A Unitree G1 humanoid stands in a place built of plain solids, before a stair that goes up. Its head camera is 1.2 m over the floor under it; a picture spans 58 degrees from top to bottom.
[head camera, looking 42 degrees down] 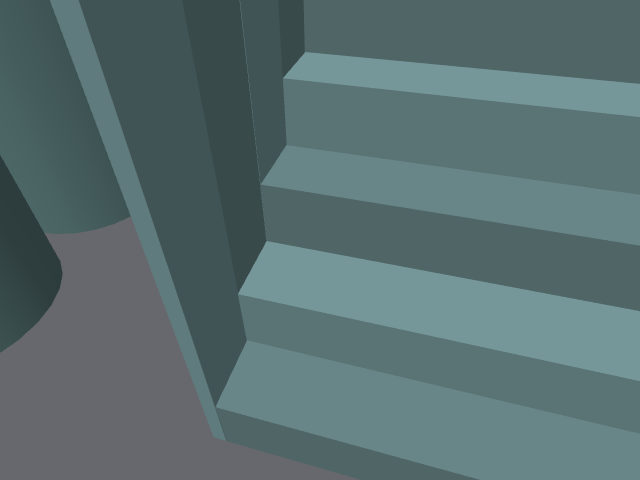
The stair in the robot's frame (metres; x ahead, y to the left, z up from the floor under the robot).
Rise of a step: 0.19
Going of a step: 0.20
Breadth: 1.10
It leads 15 degrees to the right of straight ahead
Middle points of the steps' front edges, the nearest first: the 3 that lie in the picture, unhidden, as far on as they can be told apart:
0.56 -0.33 0.39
0.75 -0.38 0.58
0.95 -0.43 0.77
